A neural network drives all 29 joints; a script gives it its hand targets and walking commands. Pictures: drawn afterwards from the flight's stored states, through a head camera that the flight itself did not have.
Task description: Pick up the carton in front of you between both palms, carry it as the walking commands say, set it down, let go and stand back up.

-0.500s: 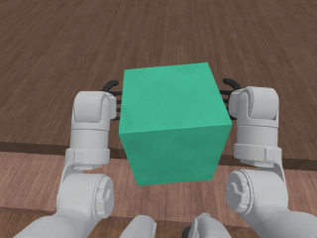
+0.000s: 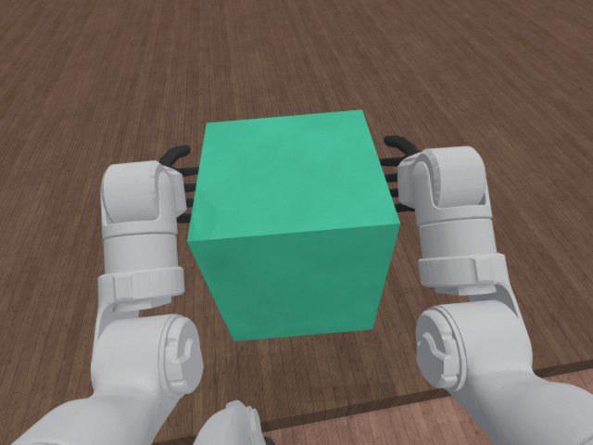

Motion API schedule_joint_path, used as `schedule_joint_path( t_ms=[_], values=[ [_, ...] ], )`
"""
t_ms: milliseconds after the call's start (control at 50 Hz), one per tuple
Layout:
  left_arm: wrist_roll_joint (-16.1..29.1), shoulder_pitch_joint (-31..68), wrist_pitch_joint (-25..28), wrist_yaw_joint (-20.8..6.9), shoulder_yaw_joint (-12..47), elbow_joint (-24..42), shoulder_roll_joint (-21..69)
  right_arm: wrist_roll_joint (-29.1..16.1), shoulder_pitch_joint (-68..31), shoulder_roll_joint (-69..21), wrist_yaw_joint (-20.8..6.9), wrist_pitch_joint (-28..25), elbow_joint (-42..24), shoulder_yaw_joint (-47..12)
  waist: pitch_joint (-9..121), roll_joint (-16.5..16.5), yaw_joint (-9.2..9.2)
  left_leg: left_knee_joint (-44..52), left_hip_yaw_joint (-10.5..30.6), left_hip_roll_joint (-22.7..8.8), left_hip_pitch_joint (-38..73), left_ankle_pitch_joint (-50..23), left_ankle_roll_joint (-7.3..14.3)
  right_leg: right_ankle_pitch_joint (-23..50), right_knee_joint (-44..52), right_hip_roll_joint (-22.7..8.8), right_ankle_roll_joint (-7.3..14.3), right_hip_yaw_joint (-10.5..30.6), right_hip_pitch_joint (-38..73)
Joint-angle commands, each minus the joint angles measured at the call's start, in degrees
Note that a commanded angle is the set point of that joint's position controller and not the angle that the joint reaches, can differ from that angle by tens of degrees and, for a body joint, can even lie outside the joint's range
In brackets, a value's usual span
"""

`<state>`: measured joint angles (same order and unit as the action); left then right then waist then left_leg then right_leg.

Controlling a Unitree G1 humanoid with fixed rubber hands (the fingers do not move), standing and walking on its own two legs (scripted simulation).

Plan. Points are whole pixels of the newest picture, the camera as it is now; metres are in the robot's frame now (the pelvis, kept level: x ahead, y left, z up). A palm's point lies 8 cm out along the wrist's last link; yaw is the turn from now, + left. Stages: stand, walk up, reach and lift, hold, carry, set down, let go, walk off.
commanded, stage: carry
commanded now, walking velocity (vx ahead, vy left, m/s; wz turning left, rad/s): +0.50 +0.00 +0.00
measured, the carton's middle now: (294, 232) +0.37 -0.03 +0.07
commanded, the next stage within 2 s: none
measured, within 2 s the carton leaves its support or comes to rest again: neither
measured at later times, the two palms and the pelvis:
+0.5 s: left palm out of the picture +0.66 +0.12 +0.28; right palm out of the picture +0.68 -0.17 +0.29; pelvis +0.31 -0.06 +0.11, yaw +1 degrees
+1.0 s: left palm out of the picture +0.94 +0.10 +0.40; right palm out of the picture +0.95 -0.19 +0.40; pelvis +0.58 -0.05 +0.21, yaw +0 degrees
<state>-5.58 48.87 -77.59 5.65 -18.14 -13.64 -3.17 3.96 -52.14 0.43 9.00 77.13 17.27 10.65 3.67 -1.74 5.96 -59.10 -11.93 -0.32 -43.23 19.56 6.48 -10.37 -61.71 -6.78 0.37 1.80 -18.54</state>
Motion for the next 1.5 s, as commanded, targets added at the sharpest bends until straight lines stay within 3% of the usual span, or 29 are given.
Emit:
schedule_joint_path(
  t_ms=[0, 20, 80, 140, 200, 240, 280, 320, 360, 400, 420, 440, 460, 480, 500, 520, 540, 560, 640, 840, 960, 1020, 1040, 1060, 1080, 1100, 1160, 1300, 1480],
  values=[
    [22.21, 43.69, 1.74, -11.95, 28.03, 8.14, 64.47, -31.07, -45.63, -70.18, -15.09, -3.12, -15.06, -27.55, 40.41, 6.83, -0.28, 25.41, 42.13, -15.96, 54.25, -34.16, 13.82, -3.42, -47.5, 9.69, 2.65, 8.8, -27.52],
    [22.81, 46.0, 1.81, -11.45, 28.97, 10.88, 64.81, -32.14, -49.28, -71.02, -15.36, -3.51, -19.29, -28.5, 34.75, 5.3, -1.88, 27.31, 38.88, -15.13, 50.85, -19.41, 9.54, -3.19, -45.5, 6.83, 4.2, 6.79, -32.25],
    [23.8, 46.95, 2.22, -9.64, 32.41, 17.51, 63.67, -32.96, -49.29, -71.23, -15.62, -3.42, -24.16, -30.5, 26.86, 5.54, -4.47, 32.24, 30.86, -14.0, 44.37, -1.72, 5.88, -2.25, -40.56, 3.68, 5.77, 3.03, -36.16],
    [23.95, 43.42, 1.99, -8.92, 35.85, 18.39, 63.39, -30.8, -44.12, -66.92, -15.21, -2.39, -23.96, -30.61, 25.33, 3.95, -3.26, 34.03, 26.33, -14.29, 46.42, -9.48, 6.68, -4.16, -32.57, 2.43, 4.74, -2.08, -40.47],
    [25.01, 41.69, 0.69, -9.2, 38.2, 16.05, 62.57, -27.21, -38.07, -60.74, -14.98, -0.87, -20.59, -29.67, 24.05, 9.75, 1.09, 37.58, 31.44, -20.35, 61.75, -16.72, 11.92, -17.18, -57.11, 2.45, 5.96, -2.94, -64.83],
    [25.29, 41.84, -0.06, -9.52, 39.07, 13.11, 61.57, -26.02, -37.39, -58.34, -15.26, -0.22, -18.38, -29.37, 19.37, 5.72, 0.0, 40.55, 27.47, -17.96, 62.28, -8.57, 8.58, -20.06, -52.44, 0.35, 6.21, -2.81, -70.44],
    [25.7, 41.99, -0.51, -9.57, 38.46, 10.63, 61.13, -25.68, -38.16, -57.03, -15.76, 0.37, -16.73, -28.63, 14.99, 6.7, -2.52, 44.26, 21.64, -14.56, 54.21, -4.3, 5.71, -15.94, -42.45, -0.32, 5.59, -5.27, -64.98],
    [26.5, 42.59, -0.87, -9.64, 37.36, 8.44, 62.2, -25.93, -38.94, -56.33, -16.04, 0.99, -14.88, -26.62, 13.57, 10.11, -4.27, 52.21, 14.73, -12.4, 43.53, -9.22, 5.54, -11.21, -27.62, -0.97, 5.33, -9.53, -49.55],
    [27.08, 43.02, -0.94, -9.69, 36.4, 5.78, 63.55, -25.02, -38.78, -56.4, -16.19, 1.47, -11.99, -24.05, 14.23, 13.31, -4.89, 55.25, 5.83, -9.71, 36.23, -31.71, 4.72, -6.01, -11.92, 1.77, 6.94, -14.54, -30.38],
    [27.41, 42.38, -0.55, -9.92, 34.78, 2.57, 65.34, -23.87, -37.65, -56.99, -16.28, 1.67, -9.3, -22.5, 18.59, 15.91, -7.5, 45.37, 2.6, -10.65, 41.06, -71.57, 3.15, -2.85, -1.25, 7.8, 8.26, -19.38, -18.36],
    [27.68, 41.52, -0.3, -10.21, 34.09, 1.73, 66.14, -23.03, -37.62, -57.12, -16.27, 1.46, -8.27, -22.01, 22.37, 19.05, -10.52, 36.78, 1.85, -11.54, 45.37, -83.46, 1.25, -4.01, 3.53, 9.84, 8.23, -20.29, -13.23],
    [28.07, 40.75, 0.13, -10.62, 33.75, 1.26, 67.28, -22.08, -37.37, -57.11, -16.24, 1.04, -7.04, -21.52, 27.28, 18.43, -14.0, 22.74, 0.16, -10.63, 47.7, -84.99, -1.27, -2.61, 14.62, 12.57, 7.38, -20.0, -2.93],
    [29.29, 42.62, 0.7, -11.43, 33.86, 2.42, 68.59, -21.01, -37.13, -56.67, -15.97, 0.23, -7.34, -20.57, 32.24, 14.94, -15.32, 6.2, 5.05, -8.41, 36.78, -68.68, -2.93, -7.05, 20.75, 9.87, 7.35, -7.3, 12.87],
    [29.92, 45.52, 1.78, -12.14, 34.81, 3.86, 68.84, -19.91, -35.9, -59.06, -15.77, -0.46, -7.37, -19.67, 38.93, -11.22, -11.35, -18.76, 8.74, 2.5, 14.43, -16.96, -7.08, -3.27, 33.53, -11.83, 16.67, 33.22, 27.27],
    [31.99, 45.44, 2.29, -12.87, 33.92, 3.81, 71.47, -19.17, -37.58, -56.32, -15.39, -0.74, -8.02, -19.16, 42.49, -15.9, -11.29, -36.71, 20.49, 5.56, 11.97, -6.21, -4.56, 0.48, 39.88, -10.65, 19.7, 43.21, 24.08],
    [32.64, 48.82, 2.92, -13.23, 34.68, 7.76, 71.91, -19.3, -39.34, -59.25, -14.88, -1.28, -9.68, -20.3, 39.14, -9.35, -10.19, -43.59, 23.6, 3.78, 6.13, -7.11, -2.56, -3.55, 34.42, -9.71, 18.83, 35.41, 22.71],
    [33.6, 50.88, 3.41, -13.42, 35.23, 10.94, 72.82, -19.58, -40.36, -59.67, -14.63, -1.49, -12.03, -20.21, 35.02, -3.24, -10.03, -44.3, 20.42, 1.13, 2.27, -6.73, -1.79, -4.27, 32.53, -9.19, 16.56, 30.84, 18.9],
    [34.54, 53.3, 3.81, -13.39, 36.06, 14.01, 73.45, -19.9, -41.53, -59.97, -14.23, -1.53, -14.19, -21.15, 30.61, -1.81, -9.17, -42.89, 19.32, -0.78, -0.58, -6.88, -0.57, -5.73, 32.28, -8.45, 14.27, 25.97, 15.33],
    [33.81, 50.87, 3.55, -12.2, 37.54, 19.04, 72.05, -21.65, -41.16, -60.95, -12.93, -1.59, -19.75, -25.76, 27.61, 1.17, -9.1, -33.24, 15.32, -2.91, -6.15, 1.09, 0.09, -8.97, 35.56, -8.53, 14.07, 18.59, 15.98],
    [26.99, 40.5, -0.33, -12.15, 35.3, 11.58, 62.0, -23.98, -37.64, -59.59, -13.61, 0.98, -14.15, -29.84, 23.47, -4.94, -9.91, -0.01, 9.43, -5.95, -10.93, -11.78, -4.42, 11.23, 39.46, -5.51, 13.59, 4.45, 23.64],
    [25.45, 40.09, 0.05, -13.08, 31.34, 4.14, 62.14, -23.62, -36.09, -62.2, -14.64, 0.99, -4.94, -25.45, 16.68, -7.39, -10.37, 23.18, 3.09, -1.36, 1.81, -15.71, -3.5, 22.1, 40.33, -3.84, 9.05, -1.49, 23.45],
    [26.26, 42.35, 1.06, -13.03, 30.72, 3.81, 63.08, -23.66, -36.48, -62.52, -14.95, 0.04, -2.74, -23.1, 19.02, -6.85, -5.6, 36.13, -0.47, 2.15, 22.0, -19.05, -2.94, 37.81, 30.23, -3.24, 3.6, -7.3, 20.45],
    [26.39, 42.28, 1.15, -12.91, 30.9, 3.35, 63.72, -23.46, -35.1, -62.44, -15.0, -0.26, -1.46, -22.13, 23.64, -3.27, -4.48, 35.5, 1.15, 0.21, 35.38, -18.88, -2.73, 30.18, 21.49, -1.51, 1.66, -9.29, 14.35],
    [26.35, 42.1, 1.36, -12.84, 30.7, 2.99, 63.61, -23.4, -33.79, -62.41, -15.1, -0.5, -0.72, -21.03, 28.91, 3.25, -3.99, 32.53, 17.51, -11.96, 47.7, -17.93, -1.86, 10.31, 9.15, -0.05, -0.06, -8.75, 3.89],
    [26.99, 44.05, 1.28, -12.67, 30.26, 2.16, 66.35, -22.28, -35.75, -60.95, -14.8, -1.07, -0.79, -19.82, 31.72, 18.32, -4.55, 35.33, 40.73, -23.75, 62.3, -21.08, 7.02, -12.87, -3.7, 7.96, -1.6, -5.91, -16.27],
    [26.59, 43.88, 1.55, -12.2, 31.05, 3.55, 65.97, -22.5, -32.92, -62.4, -14.86, -1.44, -0.66, -20.23, 29.44, 17.91, -4.28, 39.22, 43.44, -22.58, 61.02, -15.9, 8.69, -18.41, -10.36, 7.72, -0.61, -2.25, -23.85],
    [28.39, 44.56, 3.2, -11.84, 33.02, 7.38, 70.67, -24.21, -36.73, -66.14, -15.25, -3.11, -8.91, -22.37, 25.69, 5.49, -4.69, 41.31, 29.99, -18.34, 50.72, -14.56, 3.65, -9.15, -6.81, 1.78, 0.57, -0.18, -22.79],
    [27.4, 33.57, 6.25, -10.33, 39.26, 14.33, 75.68, -23.94, -26.97, -70.42, -15.69, -5.23, -17.31, -29.02, 26.18, 8.36, -5.29, 45.26, 16.61, -14.84, 55.2, -26.47, 3.15, -0.97, 9.76, 1.13, -1.97, -4.85, -23.92],
    [24.18, 12.43, 8.47, -11.97, 48.68, 27.17, 72.78, -19.74, -4.1, -66.76, -17.26, -7.68, -29.9, -38.4, 20.64, 11.05, -4.49, 40.17, 6.22, -10.62, 60.21, -49.17, -0.5, 11.07, 36.84, 6.18, -0.26, -12.82, -13.94]
  ],
)
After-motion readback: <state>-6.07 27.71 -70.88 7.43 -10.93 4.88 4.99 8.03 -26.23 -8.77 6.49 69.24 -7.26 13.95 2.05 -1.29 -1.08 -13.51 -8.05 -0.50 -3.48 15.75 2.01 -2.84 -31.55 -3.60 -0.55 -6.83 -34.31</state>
